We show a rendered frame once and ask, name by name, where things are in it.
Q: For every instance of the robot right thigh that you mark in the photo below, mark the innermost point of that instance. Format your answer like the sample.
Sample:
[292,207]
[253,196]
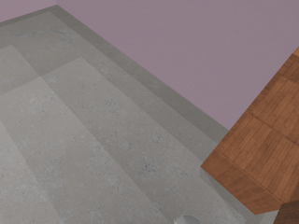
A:
[185,219]

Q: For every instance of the cupboard door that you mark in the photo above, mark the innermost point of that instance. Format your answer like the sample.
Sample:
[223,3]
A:
[288,213]

